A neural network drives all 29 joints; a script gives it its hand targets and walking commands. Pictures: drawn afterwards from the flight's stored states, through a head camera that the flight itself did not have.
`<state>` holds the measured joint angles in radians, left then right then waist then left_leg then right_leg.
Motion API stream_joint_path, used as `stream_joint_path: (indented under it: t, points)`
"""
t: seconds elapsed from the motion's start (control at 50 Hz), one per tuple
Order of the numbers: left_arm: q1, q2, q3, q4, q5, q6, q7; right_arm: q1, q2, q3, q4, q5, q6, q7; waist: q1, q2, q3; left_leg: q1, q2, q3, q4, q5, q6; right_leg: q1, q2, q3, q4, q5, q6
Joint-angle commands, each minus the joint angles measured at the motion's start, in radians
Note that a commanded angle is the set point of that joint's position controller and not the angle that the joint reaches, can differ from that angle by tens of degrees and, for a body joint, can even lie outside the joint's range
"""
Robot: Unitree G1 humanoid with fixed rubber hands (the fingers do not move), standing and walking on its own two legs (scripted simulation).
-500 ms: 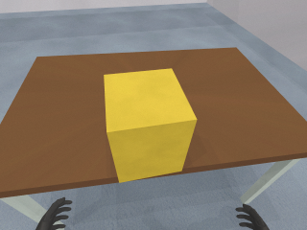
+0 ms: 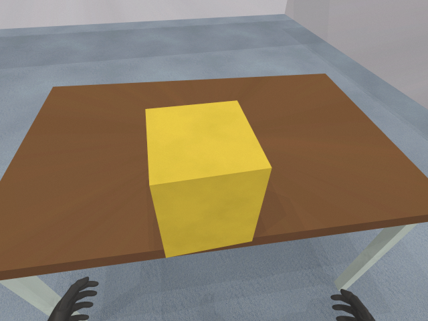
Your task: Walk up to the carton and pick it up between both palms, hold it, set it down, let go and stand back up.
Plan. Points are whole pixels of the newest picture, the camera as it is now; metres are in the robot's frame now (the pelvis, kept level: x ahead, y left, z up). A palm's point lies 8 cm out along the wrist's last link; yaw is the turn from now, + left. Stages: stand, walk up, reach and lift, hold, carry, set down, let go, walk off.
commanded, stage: stand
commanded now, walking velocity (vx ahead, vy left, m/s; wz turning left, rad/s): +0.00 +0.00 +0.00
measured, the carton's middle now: (201, 178) +0.41 +0.03 +0.04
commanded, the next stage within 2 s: walk up in 0.24 s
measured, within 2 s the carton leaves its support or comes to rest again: neither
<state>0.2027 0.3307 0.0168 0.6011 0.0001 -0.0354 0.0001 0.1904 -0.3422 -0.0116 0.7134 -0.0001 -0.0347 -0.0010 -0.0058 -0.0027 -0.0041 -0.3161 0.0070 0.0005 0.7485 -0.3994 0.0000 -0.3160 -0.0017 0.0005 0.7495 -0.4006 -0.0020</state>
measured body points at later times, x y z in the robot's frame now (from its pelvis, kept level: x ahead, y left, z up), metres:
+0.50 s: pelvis -0.02 +0.00 +0.00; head -0.03 +0.00 +0.45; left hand +0.15 +0.28 -0.07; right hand +0.13 -0.29 -0.09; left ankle +0.00 +0.12 -0.71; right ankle +0.00 -0.12 -0.71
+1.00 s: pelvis -0.14 -0.06 -0.03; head -0.06 -0.05 +0.41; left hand -0.05 +0.26 -0.13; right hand +0.02 -0.37 -0.14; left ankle -0.14 +0.05 -0.66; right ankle -0.08 -0.13 -0.71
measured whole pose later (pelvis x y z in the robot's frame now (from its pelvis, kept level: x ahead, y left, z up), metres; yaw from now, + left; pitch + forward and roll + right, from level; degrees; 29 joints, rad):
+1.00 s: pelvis -0.14 -0.06 -0.03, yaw +8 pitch -8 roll -1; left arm 0.18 0.38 0.06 0.60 0.00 0.05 0.02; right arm 0.14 -0.44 -0.03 0.73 0.00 0.06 -0.05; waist -0.01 0.03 0.34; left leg -0.46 -0.07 -0.06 1.27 -0.53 0.00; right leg -0.35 0.00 -0.15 0.92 -0.44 -0.08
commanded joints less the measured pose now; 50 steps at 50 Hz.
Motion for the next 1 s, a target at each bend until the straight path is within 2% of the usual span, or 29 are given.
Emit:
stream_joint_path:
  t: [0.0,0.04,0.06,0.1,0.14,0.2,0.3,0.4,0.42,0.46,0.5,0.52,0.54,0.56,0.58,0.62,0.66,0.68,0.7,0.72,0.74,0.76,0.8,0.82,0.86,0.9,0.94,0.96,0.98]
  points:
    - [-0.062,0.219,0.061,0.021,0.015,-0.047,0.02,-0.084,-0.188,-0.062,-0.027,-0.02,-0.026,-0.001,-0.001,-0.047,-0.049,0.04,0.066,-0.092,-0.129,0.319,0.079,0.029,-0.102,0.112,-0.177,0.313,-0.078]
    - [-0.093,0.234,0.072,0.012,0.022,-0.039,0.018,-0.078,-0.211,-0.069,-0.019,-0.009,-0.02,-0.004,-0.015,-0.082,-0.033,0.042,0.065,-0.084,-0.122,0.31,0.066,-0.001,-0.104,0.128,-0.191,0.299,-0.083]
    - [-0.072,0.221,0.068,0.02,0.018,-0.036,0.016,-0.103,-0.198,-0.068,-0.019,-0.012,-0.015,0.0,0.02,-0.082,-0.035,0.014,0.073,-0.096,-0.144,0.305,0.078,0.024,-0.092,0.114,-0.188,0.281,-0.079]
    - [-0.097,0.217,0.064,0.018,0.021,-0.035,0.017,-0.082,-0.212,-0.064,-0.009,-0.019,-0.023,-0.002,-0.008,-0.032,-0.041,0.047,0.076,-0.084,-0.16,0.284,0.071,0.022,-0.097,0.11,-0.188,0.274,-0.076]
    - [-0.041,0.201,0.064,0.028,0.014,-0.031,0.011,-0.079,-0.231,-0.069,0.001,-0.026,-0.023,-0.003,0.018,0.008,-0.053,0.022,0.085,-0.107,-0.161,0.271,0.086,0.045,-0.079,0.086,-0.162,0.255,-0.066]
    - [-0.074,0.205,0.062,0.026,0.022,-0.038,0.015,-0.08,-0.208,-0.071,-0.01,-0.023,-0.027,-0.003,0.005,-0.066,-0.047,0.034,0.091,-0.103,-0.15,0.275,0.083,0.033,-0.099,0.102,-0.169,0.314,-0.072]
    - [-0.047,0.238,0.068,0.031,0.02,-0.039,0.01,-0.088,-0.216,-0.067,-0.01,-0.022,-0.021,0.0,0.01,-0.019,-0.04,0.048,0.061,-0.087,-0.158,0.247,0.071,0.021,-0.098,0.123,-0.211,0.237,-0.079]
    - [-0.063,0.21,0.062,0.038,0.02,-0.032,0.011,-0.059,-0.21,-0.061,0.004,-0.017,-0.027,0.004,0.006,-0.071,-0.001,0.012,0.079,-0.114,-0.172,0.235,0.083,0.026,-0.096,0.114,-0.196,0.254,-0.075]
    - [-0.087,0.271,0.083,0.037,0.01,0.011,0.008,-0.022,-0.287,-0.068,-0.013,-0.025,-0.013,-0.005,-0.002,-0.052,0.098,-0.095,0.084,-0.176,-0.102,0.558,0.094,-0.022,-0.087,0.074,-0.059,0.492,-0.094]
    - [-0.041,0.263,0.093,-0.001,0.003,0.037,0.009,0.037,-0.312,-0.08,-0.021,-0.028,-0.001,-0.018,-0.004,0.044,0.018,-0.069,0.148,-0.233,-0.114,0.687,0.158,-0.015,-0.06,0.04,0.099,0.441,-0.092]
    - [-0.042,0.238,0.1,-0.018,0.001,0.064,0.014,0.064,-0.369,-0.099,-0.044,-0.025,0.006,-0.026,-0.035,0.128,0.076,-0.109,0.312,-0.416,-0.228,0.75,0.299,-0.106,0.03,-0.025,0.315,0.07,-0.053]
    - [-0.048,0.236,0.105,-0.023,0.008,0.075,0.012,0.023,-0.381,-0.107,-0.063,-0.022,0.006,-0.029,-0.025,0.18,0.088,-0.165,0.363,-0.467,-0.271,0.716,0.352,-0.129,0.034,0.015,0.425,-0.194,-0.045]
    - [-0.036,0.245,0.108,-0.009,0.011,0.085,0.008,-0.014,-0.394,-0.109,-0.073,-0.022,0.004,-0.037,-0.008,0.156,0.116,-0.264,0.379,-0.491,-0.298,0.634,0.362,-0.097,0.03,0.048,0.502,-0.217,-0.045]
    - [-0.012,0.244,0.107,-0.004,0.01,0.088,0.003,-0.038,-0.407,-0.12,-0.089,-0.012,0.008,-0.046,0.01,0.088,0.119,-0.351,0.382,-0.482,-0.296,0.529,0.35,-0.046,0.019,0.072,0.529,-0.189,-0.058]
    - [0.013,0.249,0.11,-0.01,0.008,0.089,0.0,-0.109,-0.408,-0.116,-0.105,-0.014,0.011,-0.055,0.055,0.095,0.124,-0.347,0.342,-0.439,-0.263,0.518,0.302,-0.015,0.0,0.095,0.464,-0.195,-0.07]
    - [0.058,0.234,0.117,0.007,0.004,0.088,-0.005,-0.145,-0.386,-0.11,-0.11,-0.015,0.018,-0.06,0.074,0.114,0.113,-0.371,0.28,-0.388,-0.196,0.52,0.24,0.088,-0.013,0.069,0.287,-0.148,-0.083]
    - [0.153,0.234,0.109,0.029,0.017,0.072,-0.002,-0.098,-0.342,-0.095,-0.102,-0.008,0.031,-0.06,0.092,0.058,0.004,-0.175,0.145,-0.241,0.055,0.551,0.122,0.16,-0.016,0.053,-0.23,0.03,-0.113]
    - [0.131,0.311,0.118,0.012,0.033,0.053,0.006,-0.085,-0.258,-0.076,-0.12,0.002,0.031,-0.054,0.084,-0.201,-0.025,-0.289,-0.026,-0.132,0.295,0.338,0.047,0.217,-0.182,0.273,-0.275,0.438,-0.096]
    - [0.075,0.34,0.12,-0.004,0.027,0.046,0.006,-0.063,-0.229,-0.067,-0.125,-0.006,0.037,-0.06,0.033,-0.299,-0.089,-0.408,-0.135,-0.08,0.409,-0.244,0.007,0.311,-0.301,0.381,-0.164,1.015,-0.154]
    - [0.073,0.355,0.129,-0.026,0.02,0.051,0.006,-0.099,-0.262,-0.083,-0.118,-0.013,0.047,-0.071,0.077,-0.232,-0.114,-0.353,-0.115,-0.157,0.473,-0.275,0.022,0.206,-0.348,0.438,-0.194,1.027,-0.189]
    - [0.056,0.365,0.125,-0.038,0.015,0.06,0.016,-0.123,-0.295,-0.083,-0.095,-0.005,0.05,-0.068,0.064,-0.181,-0.078,-0.307,-0.115,-0.177,0.516,-0.25,0.023,0.134,-0.358,0.464,-0.247,0.903,-0.174]
    - [0.012,0.379,0.126,-0.055,0.021,0.064,0.024,-0.099,-0.311,-0.09,-0.093,0.007,0.055,-0.065,0.05,-0.18,-0.055,-0.298,-0.093,-0.181,0.564,-0.228,0.02,0.127,-0.373,0.428,-0.27,0.802,-0.163]
    - [-0.05,0.316,0.125,-0.07,0.018,0.06,0.034,0.02,-0.308,-0.1,-0.069,0.002,0.072,-0.064,0.018,-0.136,0.036,-0.347,-0.088,-0.161,0.596,-0.156,0.013,0.132,-0.297,0.311,-0.203,0.832,-0.114]
    - [-0.034,0.307,0.124,-0.063,0.017,0.059,0.037,0.043,-0.287,-0.099,-0.062,0.002,0.076,-0.061,0.008,-0.153,0.002,-0.342,-0.086,-0.157,0.612,-0.162,0.012,0.183,-0.299,0.313,-0.169,0.873,-0.15]
    - [0.023,0.29,0.121,-0.075,0.025,0.061,0.038,0.026,-0.284,-0.096,-0.081,0.0,0.077,-0.058,0.052,-0.196,-0.015,-0.319,-0.087,-0.159,0.606,-0.167,-0.005,0.215,-0.294,0.306,-0.155,0.848,-0.198]
    - [0.061,0.299,0.127,-0.057,0.026,0.058,0.045,0.004,-0.285,-0.102,-0.083,0.0,0.077,-0.053,0.055,-0.153,-0.031,-0.334,-0.07,-0.172,0.516,-0.141,-0.005,0.302,-0.333,0.344,-0.163,0.772,-0.19]
    - [0.07,0.312,0.132,-0.05,0.028,0.057,0.053,-0.029,-0.273,-0.098,-0.095,-0.012,0.077,-0.043,0.068,-0.077,-0.008,-0.285,-0.06,-0.159,0.526,-0.17,0.007,0.217,-0.394,0.351,-0.173,0.775,-0.258]
    - [0.019,0.319,0.129,-0.056,0.028,0.057,0.052,-0.005,-0.275,-0.102,-0.095,-0.013,0.081,-0.042,0.036,-0.131,-0.013,-0.235,-0.02,-0.133,0.473,-0.185,0.013,0.153,-0.401,0.295,-0.162,0.708,-0.303]
    - [0.031,0.334,0.133,-0.054,0.034,0.057,0.049,-0.025,-0.273,-0.1,-0.102,-0.013,0.083,-0.037,0.05,-0.162,0.021,-0.172,-0.028,-0.11,0.449,-0.213,0.02,0.079,-0.399,0.288,-0.188,0.692,-0.311]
